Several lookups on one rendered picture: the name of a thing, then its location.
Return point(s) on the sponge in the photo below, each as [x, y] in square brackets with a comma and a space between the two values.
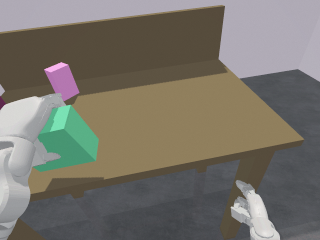
[66, 134]

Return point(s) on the left robot hand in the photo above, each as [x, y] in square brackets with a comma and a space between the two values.
[26, 118]

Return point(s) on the right robot hand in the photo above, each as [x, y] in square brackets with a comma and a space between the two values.
[252, 206]

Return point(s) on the table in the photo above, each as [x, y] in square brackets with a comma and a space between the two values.
[154, 92]

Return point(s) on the robot left forearm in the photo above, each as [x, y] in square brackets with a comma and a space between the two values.
[16, 156]

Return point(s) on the robot right forearm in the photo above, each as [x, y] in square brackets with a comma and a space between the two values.
[262, 229]

